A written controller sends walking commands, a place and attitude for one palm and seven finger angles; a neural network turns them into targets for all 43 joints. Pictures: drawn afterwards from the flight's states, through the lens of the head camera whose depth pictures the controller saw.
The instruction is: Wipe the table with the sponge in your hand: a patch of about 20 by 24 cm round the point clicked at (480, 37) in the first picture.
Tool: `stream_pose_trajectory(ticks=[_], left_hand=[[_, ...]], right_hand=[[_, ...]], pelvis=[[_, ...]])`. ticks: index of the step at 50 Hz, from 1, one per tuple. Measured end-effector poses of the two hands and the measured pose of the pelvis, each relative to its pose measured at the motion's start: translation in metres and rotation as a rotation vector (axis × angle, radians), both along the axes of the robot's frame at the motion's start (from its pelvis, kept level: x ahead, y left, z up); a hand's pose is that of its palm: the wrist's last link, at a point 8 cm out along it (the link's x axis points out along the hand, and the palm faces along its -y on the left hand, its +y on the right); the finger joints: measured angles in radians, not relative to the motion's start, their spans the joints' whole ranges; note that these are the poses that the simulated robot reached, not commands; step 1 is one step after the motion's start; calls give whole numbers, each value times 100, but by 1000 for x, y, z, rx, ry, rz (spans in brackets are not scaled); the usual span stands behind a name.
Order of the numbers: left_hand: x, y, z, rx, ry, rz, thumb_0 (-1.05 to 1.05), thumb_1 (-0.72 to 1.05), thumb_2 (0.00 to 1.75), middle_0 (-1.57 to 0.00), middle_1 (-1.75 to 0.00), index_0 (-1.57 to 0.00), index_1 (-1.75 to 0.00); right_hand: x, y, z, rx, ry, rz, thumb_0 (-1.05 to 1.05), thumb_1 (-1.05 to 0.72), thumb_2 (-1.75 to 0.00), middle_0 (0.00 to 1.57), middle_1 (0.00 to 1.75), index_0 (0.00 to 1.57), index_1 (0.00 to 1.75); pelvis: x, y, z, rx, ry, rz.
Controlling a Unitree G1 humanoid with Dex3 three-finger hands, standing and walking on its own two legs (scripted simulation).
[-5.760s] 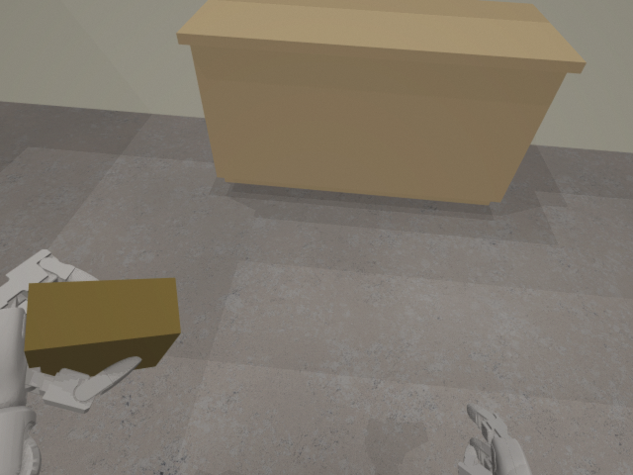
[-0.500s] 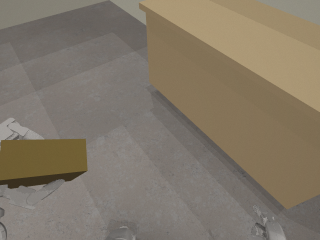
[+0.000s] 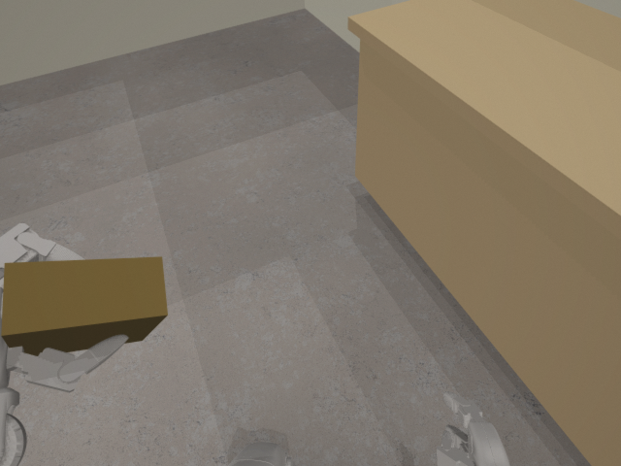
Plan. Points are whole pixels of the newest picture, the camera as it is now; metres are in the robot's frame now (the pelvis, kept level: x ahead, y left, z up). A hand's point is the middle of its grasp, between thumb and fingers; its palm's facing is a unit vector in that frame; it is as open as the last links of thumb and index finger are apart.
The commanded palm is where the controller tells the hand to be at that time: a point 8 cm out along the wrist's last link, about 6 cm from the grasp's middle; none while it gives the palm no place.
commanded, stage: turn to face it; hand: left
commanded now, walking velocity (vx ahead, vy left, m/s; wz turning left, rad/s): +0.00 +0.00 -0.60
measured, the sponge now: (109, 307) +0.22 +0.22 +0.16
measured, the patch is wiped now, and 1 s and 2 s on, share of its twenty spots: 0.00 0.00 0.00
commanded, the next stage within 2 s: none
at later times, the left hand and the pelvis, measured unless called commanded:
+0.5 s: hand (219, 235) +0.30 +0.13 +0.18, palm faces +0.11 -0.84 -0.53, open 9.9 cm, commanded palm +0.26 +0.18 +0.19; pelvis +0.02 -0.04 +0.00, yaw -16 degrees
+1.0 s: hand (295, 276) +0.25 +0.04 +0.19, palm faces -0.08 -0.90 -0.43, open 9.9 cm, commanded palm +0.24 +0.10 +0.19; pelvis -0.05 -0.05 +0.01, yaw -32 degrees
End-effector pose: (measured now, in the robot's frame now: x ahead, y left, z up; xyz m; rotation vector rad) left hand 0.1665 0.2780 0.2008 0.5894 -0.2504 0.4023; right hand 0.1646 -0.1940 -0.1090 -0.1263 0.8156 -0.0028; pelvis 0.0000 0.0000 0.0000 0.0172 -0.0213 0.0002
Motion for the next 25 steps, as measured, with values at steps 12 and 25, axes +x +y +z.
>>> stream_pose_trajectory(ticks=[12,25], left_hand=[[63,-22,-6,-74,-79,-174,0,-47,100,-77,-135,-77,-135],[110,-105,-2,44,34,-380,0,-47,100,-77,-135,-77,-135]], right_hand=[[38,-70,62,-212,-147,-152,1,-90,-89,20,30,20,30],[-32,-86,30,-19,-93,-289,1,-90,-89,20,30,21,30]], pelvis=[[26,-3,3,2,26,-104],[25,-41,2,-29,20,-280]])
